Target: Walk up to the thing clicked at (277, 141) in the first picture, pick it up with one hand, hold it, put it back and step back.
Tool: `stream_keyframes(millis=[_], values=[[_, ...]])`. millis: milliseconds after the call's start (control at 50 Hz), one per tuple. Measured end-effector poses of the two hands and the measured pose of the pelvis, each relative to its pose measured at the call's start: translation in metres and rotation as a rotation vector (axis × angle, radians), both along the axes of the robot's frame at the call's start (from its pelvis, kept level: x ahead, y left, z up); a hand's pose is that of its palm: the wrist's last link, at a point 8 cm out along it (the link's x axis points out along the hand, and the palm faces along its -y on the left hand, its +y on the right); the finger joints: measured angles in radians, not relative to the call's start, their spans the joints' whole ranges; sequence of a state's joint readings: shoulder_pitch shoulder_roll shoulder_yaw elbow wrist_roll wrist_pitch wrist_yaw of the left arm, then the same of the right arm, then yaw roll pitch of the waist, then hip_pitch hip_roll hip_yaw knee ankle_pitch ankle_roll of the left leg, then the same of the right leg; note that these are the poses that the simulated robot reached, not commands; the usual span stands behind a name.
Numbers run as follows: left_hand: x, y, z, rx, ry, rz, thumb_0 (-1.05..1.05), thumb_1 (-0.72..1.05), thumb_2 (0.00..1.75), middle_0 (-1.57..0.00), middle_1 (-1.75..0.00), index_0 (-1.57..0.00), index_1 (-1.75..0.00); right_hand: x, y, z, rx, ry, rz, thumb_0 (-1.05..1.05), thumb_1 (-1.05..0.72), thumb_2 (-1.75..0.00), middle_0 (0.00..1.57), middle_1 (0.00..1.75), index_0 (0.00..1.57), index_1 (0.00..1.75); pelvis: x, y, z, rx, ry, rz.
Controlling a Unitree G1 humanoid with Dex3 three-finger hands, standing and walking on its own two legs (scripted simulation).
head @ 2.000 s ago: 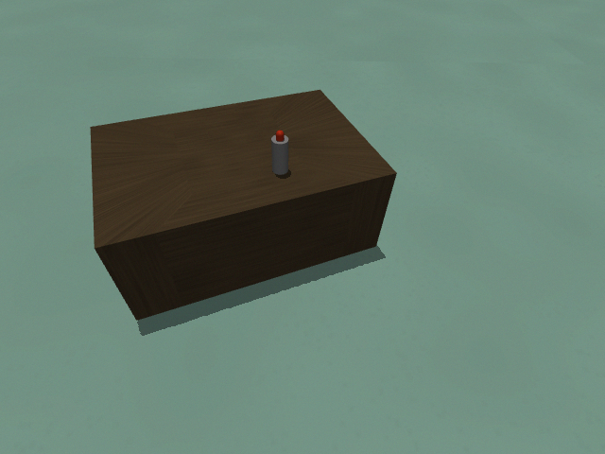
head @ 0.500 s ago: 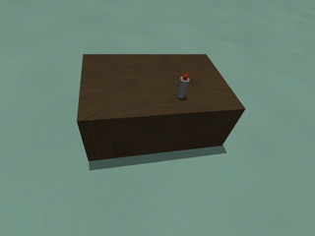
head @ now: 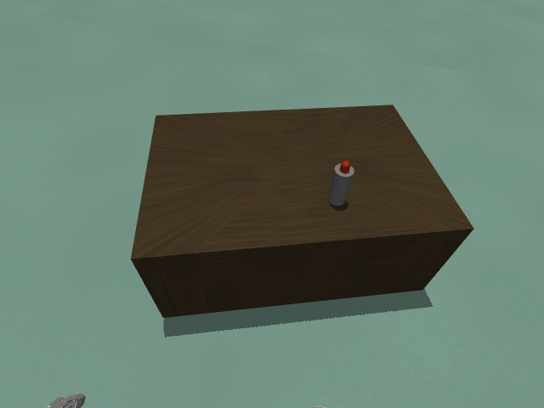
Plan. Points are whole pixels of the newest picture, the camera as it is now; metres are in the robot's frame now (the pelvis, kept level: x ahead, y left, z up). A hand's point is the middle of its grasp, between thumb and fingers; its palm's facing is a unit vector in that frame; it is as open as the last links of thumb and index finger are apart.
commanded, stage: walk up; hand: right
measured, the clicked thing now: (341, 181) +0.80 -0.23 -0.25
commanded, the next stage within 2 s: none
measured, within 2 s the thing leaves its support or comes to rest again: neither
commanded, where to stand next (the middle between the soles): +0.31 -0.07 m, yaw +6 degrees
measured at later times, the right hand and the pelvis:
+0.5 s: hand (454, 340) +0.27 -0.33 -0.12, palm faces -0.12 +0.87 -0.48, open 7.3 cm; pelvis +0.17 -0.06 -0.01, yaw +4 degrees
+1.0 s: hand (459, 304) +0.36 -0.40 -0.17, palm faces -0.16 +0.93 -0.33, open 7.3 cm; pelvis +0.24 -0.14 -0.01, yaw +6 degrees
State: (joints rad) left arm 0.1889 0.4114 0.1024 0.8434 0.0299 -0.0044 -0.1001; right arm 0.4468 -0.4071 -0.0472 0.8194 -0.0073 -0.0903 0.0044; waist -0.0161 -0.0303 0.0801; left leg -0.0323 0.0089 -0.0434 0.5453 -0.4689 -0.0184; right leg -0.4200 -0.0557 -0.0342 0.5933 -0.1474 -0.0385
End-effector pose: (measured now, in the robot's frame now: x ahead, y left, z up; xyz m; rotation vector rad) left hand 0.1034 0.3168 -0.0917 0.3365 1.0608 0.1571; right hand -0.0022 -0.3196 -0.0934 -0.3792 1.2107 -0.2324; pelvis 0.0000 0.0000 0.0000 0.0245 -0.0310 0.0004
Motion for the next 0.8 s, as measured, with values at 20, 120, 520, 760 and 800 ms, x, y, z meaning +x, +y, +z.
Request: stream_keyframes(millis=[20,120,520,760,800], values=[[0.012,-0.009,0.001,0.002,-0.02,0.0,0.01,0.9,0.9,-0.2,-0.3,-0.2,-0.3,0.013,-0.008,-0.005,-0.003,0.0,0.003,0.01,-0.9,-0.9,0.21,0.3,0.21,0.3,0.008,-0.006,-0.002,-0.018,-0.007,0.006],[0.044,-0.043,0.013,-0.017,-0.089,0.023,0.01,0.9,0.9,-0.21,-0.3,-0.2,-0.3,0.084,-0.027,-0.003,0.013,-0.037,0.053,0.01,-0.91,-0.9,0.2,0.3,0.21,0.3,0.045,-0.03,0.006,0.001,-0.03,0.034],[0.069,-0.066,-0.034,-0.051,0.166,0.129,0.01,0.9,0.9,-0.2,-0.3,-0.2,-0.3,0.272,-0.051,0.019,-0.07,-0.16,0.156,0.01,-0.9,-0.9,0.2,0.3,0.21,0.3,0.174,-0.06,-0.005,-0.011,-0.033,0.067],[0.141,-0.105,-0.017,0.018,0.113,0.121,0.01,0.9,0.9,-0.21,-0.3,-0.2,-0.3,0.312,-0.114,0.012,-0.036,-0.115,0.142,0.01,-0.9,-0.9,0.2,0.3,0.21,0.3,0.225,-0.116,-0.003,-0.016,-0.027,0.075],[0.144,-0.114,-0.016,0.062,0.104,0.135,0.01,0.9,0.9,-0.21,-0.3,-0.2,-0.3,0.325,-0.128,-0.007,-0.018,-0.101,0.136,0.01,-0.9,-0.9,0.2,0.3,0.21,0.3,0.232,-0.129,-0.012,-0.026,-0.025,0.079]])
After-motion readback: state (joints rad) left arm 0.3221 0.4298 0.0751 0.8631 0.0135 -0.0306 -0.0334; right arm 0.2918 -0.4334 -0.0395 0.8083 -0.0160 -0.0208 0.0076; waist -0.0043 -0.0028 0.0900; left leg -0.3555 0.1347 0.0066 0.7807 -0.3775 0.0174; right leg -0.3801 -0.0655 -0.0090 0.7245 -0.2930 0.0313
